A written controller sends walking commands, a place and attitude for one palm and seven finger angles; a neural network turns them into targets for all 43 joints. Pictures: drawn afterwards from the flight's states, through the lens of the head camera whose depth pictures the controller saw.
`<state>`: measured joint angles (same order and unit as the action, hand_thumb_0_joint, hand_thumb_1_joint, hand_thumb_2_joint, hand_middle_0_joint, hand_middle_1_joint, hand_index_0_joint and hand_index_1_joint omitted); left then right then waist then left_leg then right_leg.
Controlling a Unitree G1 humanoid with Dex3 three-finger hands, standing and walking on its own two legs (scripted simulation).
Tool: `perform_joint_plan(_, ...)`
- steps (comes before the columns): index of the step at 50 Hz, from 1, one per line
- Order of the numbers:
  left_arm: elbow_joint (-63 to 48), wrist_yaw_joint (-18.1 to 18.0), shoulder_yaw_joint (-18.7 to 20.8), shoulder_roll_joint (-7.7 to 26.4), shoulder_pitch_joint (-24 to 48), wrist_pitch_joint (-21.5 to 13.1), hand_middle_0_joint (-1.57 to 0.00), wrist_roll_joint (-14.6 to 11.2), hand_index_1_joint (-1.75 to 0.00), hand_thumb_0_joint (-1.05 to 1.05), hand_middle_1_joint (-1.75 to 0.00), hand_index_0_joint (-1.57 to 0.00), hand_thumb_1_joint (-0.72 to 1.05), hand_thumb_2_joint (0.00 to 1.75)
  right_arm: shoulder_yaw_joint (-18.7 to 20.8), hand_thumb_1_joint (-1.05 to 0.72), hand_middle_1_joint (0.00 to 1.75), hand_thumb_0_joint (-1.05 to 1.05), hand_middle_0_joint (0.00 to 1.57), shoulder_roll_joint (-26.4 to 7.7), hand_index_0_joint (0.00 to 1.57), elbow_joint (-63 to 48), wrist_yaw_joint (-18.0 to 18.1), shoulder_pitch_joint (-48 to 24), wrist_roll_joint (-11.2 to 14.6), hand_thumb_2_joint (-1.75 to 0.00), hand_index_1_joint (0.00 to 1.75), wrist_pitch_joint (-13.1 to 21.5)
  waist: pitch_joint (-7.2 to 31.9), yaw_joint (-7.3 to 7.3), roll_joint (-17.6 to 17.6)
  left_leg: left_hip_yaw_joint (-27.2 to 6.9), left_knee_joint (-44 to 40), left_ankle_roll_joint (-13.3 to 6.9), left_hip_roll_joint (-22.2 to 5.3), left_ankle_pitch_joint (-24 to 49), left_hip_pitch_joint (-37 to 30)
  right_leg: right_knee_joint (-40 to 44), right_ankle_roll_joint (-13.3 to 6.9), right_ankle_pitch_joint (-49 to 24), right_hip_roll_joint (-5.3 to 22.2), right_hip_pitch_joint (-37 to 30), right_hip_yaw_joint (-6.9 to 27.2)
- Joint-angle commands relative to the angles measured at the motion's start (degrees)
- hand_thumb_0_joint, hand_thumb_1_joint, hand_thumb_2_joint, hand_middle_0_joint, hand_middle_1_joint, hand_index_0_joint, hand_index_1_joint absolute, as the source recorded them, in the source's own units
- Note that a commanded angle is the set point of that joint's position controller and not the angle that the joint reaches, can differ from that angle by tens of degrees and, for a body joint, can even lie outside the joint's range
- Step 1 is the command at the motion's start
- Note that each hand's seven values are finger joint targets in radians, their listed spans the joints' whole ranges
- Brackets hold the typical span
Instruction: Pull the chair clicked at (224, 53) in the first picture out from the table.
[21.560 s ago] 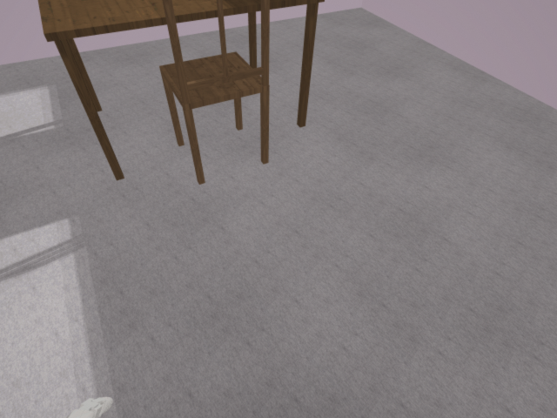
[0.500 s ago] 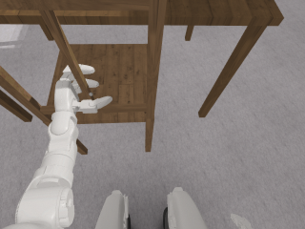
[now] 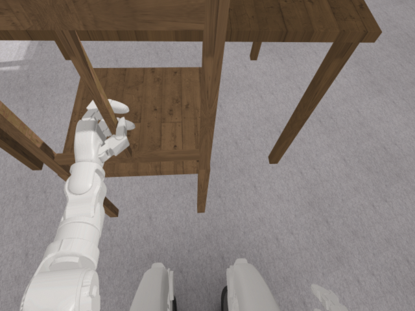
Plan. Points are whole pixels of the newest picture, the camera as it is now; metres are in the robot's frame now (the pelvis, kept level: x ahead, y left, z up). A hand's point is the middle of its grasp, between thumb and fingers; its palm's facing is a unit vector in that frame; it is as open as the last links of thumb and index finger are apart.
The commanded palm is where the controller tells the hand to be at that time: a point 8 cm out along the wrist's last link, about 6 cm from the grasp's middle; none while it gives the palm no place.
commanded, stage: hook a spindle and tug to test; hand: left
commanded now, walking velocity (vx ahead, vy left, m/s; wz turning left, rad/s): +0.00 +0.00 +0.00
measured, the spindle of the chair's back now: (106, 111) +0.47 +0.18 +0.07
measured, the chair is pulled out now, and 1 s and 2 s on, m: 0.01 0.09 0.18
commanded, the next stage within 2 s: step backward, pulling the chair out in 0.36 s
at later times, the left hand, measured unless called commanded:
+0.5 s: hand (123, 154) +0.40 +0.15 +0.03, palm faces +0.03 -1.00 -0.06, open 5.1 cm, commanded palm +0.37 +0.20 +0.03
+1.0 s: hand (137, 169) +0.36 +0.12 +0.05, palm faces -0.04 -0.99 -0.15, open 4.9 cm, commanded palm +0.34 +0.17 +0.05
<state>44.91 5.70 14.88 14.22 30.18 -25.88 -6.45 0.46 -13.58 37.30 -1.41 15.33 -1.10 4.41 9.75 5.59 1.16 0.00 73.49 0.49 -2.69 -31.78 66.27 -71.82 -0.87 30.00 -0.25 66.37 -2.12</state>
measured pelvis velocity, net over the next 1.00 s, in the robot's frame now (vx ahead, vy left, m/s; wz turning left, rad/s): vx -0.01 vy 0.01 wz -0.03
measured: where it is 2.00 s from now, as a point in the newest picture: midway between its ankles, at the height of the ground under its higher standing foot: outside the picture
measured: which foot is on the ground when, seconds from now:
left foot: down 0.00-1.00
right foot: down 0.00-1.00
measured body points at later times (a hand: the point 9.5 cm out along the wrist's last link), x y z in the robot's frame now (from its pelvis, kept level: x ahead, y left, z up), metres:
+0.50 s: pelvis -0.01 +0.00 +0.00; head +0.12 +0.00 +0.43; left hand +0.39 +0.20 +0.03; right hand +0.12 -0.25 -0.12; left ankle +0.02 +0.12 -0.62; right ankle +0.03 -0.11 -0.62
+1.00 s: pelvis -0.01 +0.01 +0.10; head +0.07 +0.01 +0.55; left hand +0.36 +0.17 +0.06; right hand +0.06 -0.27 -0.02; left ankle +0.02 +0.12 -0.62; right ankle +0.03 -0.11 -0.62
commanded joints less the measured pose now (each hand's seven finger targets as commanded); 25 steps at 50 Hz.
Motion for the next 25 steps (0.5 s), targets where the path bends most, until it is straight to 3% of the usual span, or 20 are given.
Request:
perform_joint_plan(1, -15.4, 0.8, 0.2, 7.8, 9.9, -5.2, -0.50, -0.1, -1.45, 0.00, -1.45, -0.50, 0.90, 0.90, 3.6, -0.90, 0.30, 0.00, 0.20, -8.7, 0.20, -5.2, 0.4, 4.3, 0.3, -0.90, 0.30, 1.6, 26.6, -1.64, 1.7, -0.4, -8.4, -0.3, 3.1, 21.7, -17.5, 8.6, -0.6, -22.4, -1.7, -18.4, 1.1)
perform_joint_plan(2, -15.0, 0.7, 0.1, 7.6, 8.4, -5.1, -0.50, 0.0, -1.45, 0.00, -1.45, -0.50, 0.90, 0.90, 3.7, -0.90, 0.30, 0.00, 0.20, -8.8, 0.20, -5.3, 0.4, 4.5, 0.3, -0.90, 0.30, 1.6, 26.2, -1.51, 0.5, -0.6, -8.5, -0.4, 3.0, 22.0, -17.5, 8.4, -0.6, -22.3, -1.8, -18.0, 0.8)
perform_joint_plan(4, -17.7, 0.5, -1.4, 6.0, 8.7, -5.5, -0.50, -0.1, -1.45, 0.00, -1.45, -0.50, 0.90, 0.90, 3.7, -0.90, 0.30, 0.00, 0.20, -8.4, 0.20, -5.5, 0.4, 3.9, 0.3, -0.90, 0.30, 1.7, 26.0, -1.52, 2.2, -0.6, -8.7, -0.2, 3.0, 21.7, -18.2, 8.4, -0.5, -21.8, -1.7, -17.5, 0.8)
perform_joint_plan(7, -17.2, 0.1, 0.3, 7.9, 7.2, -5.4, -0.50, -0.1, -1.45, 0.00, -1.45, -0.50, 0.90, 0.90, 3.7, -0.90, 0.30, 0.00, 0.20, -8.7, 0.20, -5.3, 0.7, 3.5, 0.3, -0.90, 0.30, 1.7, 24.0, -1.50, 0.0, -0.3, -8.5, -0.5, 3.2, 19.2, -15.7, 8.8, -0.5, -20.6, -1.7, -18.1, 1.2)
perform_joint_plan(9, -17.5, 0.2, -1.8, 5.6, 8.4, -5.6, -0.50, 0.1, -1.45, 0.00, -1.45, -0.50, 0.90, 0.90, 3.5, -0.90, 0.30, 0.00, 0.20, -8.3, 0.20, -5.3, 0.8, 2.8, 0.3, -0.90, 0.30, 1.8, 22.9, -0.93, 0.9, -0.4, -8.5, -0.4, 3.2, 18.4, -15.9, 8.7, -0.4, -19.5, -1.5, -16.7, 1.0)
perform_joint_plan(12, -19.2, 0.2, -0.3, 7.2, 7.1, -5.7, -0.50, -0.1, -1.45, 0.00, -1.45, -0.50, 0.90, 0.90, 3.7, -0.90, 0.30, 0.00, 0.20, -8.6, 0.20, -5.7, 1.1, 2.7, 0.2, -0.90, 0.30, 2.2, 25.0, -1.96, 2.3, -0.5, -8.4, -0.3, 3.3, 19.4, -17.3, 8.2, -0.6, -19.9, -1.5, -16.9, 1.1)
perform_joint_plan(14, -19.3, 0.4, -0.8, 6.5, 5.5, -5.4, -0.50, -0.1, -1.45, 0.00, -1.45, -0.50, 0.90, 0.90, 3.7, -0.90, 0.30, 0.00, 0.20, -8.4, 0.20, -5.6, 1.2, 2.3, 0.3, -0.90, 0.30, 2.2, 25.5, -2.07, 1.8, -0.6, -8.4, -0.2, 3.2, 20.3, -17.9, 8.1, -0.6, -20.6, -1.4, -17.0, 1.0)
perform_joint_plan(17, -19.9, 0.7, -3.4, 4.4, 9.3, -5.1, -0.50, -0.2, -1.45, 0.00, -1.45, -0.50, 0.90, 0.90, 3.5, -0.90, 0.30, 0.00, 0.20, -8.3, 0.20, -5.5, 1.5, 1.8, 0.4, -0.90, 0.30, 2.6, 23.6, -0.80, 2.0, -0.8, -8.1, -0.3, 3.2, 17.9, -17.2, 8.3, -0.5, -18.3, -1.3, -15.1, 0.9)
perform_joint_plan(18, -19.9, 0.6, -2.5, 5.4, 9.4, -5.0, -0.50, -0.2, -1.45, 0.00, -1.45, -0.50, 0.90, 0.90, 3.6, -0.90, 0.30, 0.00, 0.20, -8.4, 0.20, -5.3, 1.6, 1.9, 0.4, -0.90, 0.30, 2.7, 23.9, -1.16, 2.5, -1.0, -8.2, -0.1, 3.2, 17.7, -17.5, 8.2, -0.5, -17.8, -1.3, -14.7, 0.9)
perform_joint_plan(21, -18.6, 0.3, -2.3, 5.5, 9.5, -4.8, -0.50, -0.2, -1.45, 0.00, -1.45, -0.50, 0.90, 0.90, 3.5, -0.90, 0.30, 0.00, 0.20, -8.4, 0.20, -5.3, 1.8, 1.6, 0.4, -0.90, 0.30, 2.9, 23.6, -0.96, -0.3, -0.8, -7.9, -0.4, 3.3, 16.5, -15.8, 8.5, -0.4, -17.4, -1.2, -15.7, 1.2)
perform_joint_plan(23, -19.6, 0.2, -3.5, 4.8, 13.3, -5.0, -0.50, 0.0, -1.45, 0.00, -1.45, -0.50, 0.90, 0.90, 3.3, -0.90, 0.30, 0.00, 0.20, -8.3, 0.20, -5.2, 1.9, 1.5, 0.4, -0.90, 0.30, 3.2, 24.5, -0.55, 1.9, -1.1, -7.8, -0.3, 3.4, 16.0, -16.8, 8.2, -0.4, -16.4, -1.1, -14.4, 1.1)
perform_joint_plan(24, -24.4, -6.1, 2.1, 23.0, 14.5, 2.8, -0.50, 6.2, -1.45, 0.00, -1.45, -0.50, 0.90, 0.90, 4.1, -0.90, 0.30, 0.00, 0.20, -9.7, 0.20, -9.0, 4.1, 3.3, 3.4, -0.90, 0.30, -2.5, 32.1, -3.85, 2.8, 1.0, -18.1, -1.9, 2.3, 15.5, -30.8, 20.1, -0.6, -15.4, 2.9, -34.7, 8.0)
perform_joint_plan(25, -27.0, -8.3, -3.1, 15.6, 12.6, 7.2, -0.50, 5.8, -1.45, 0.00, -1.45, -0.50, 0.90, 0.90, 3.4, -0.90, 0.30, 0.00, 0.20, -8.0, 0.20, -11.0, 5.5, 3.9, 3.9, -0.90, 0.30, -4.2, 29.4, -1.89, 4.7, 1.3, -20.9, -2.4, 3.2, 17.9, -34.5, 23.1, -0.2, -22.8, 2.5, -36.9, 5.8)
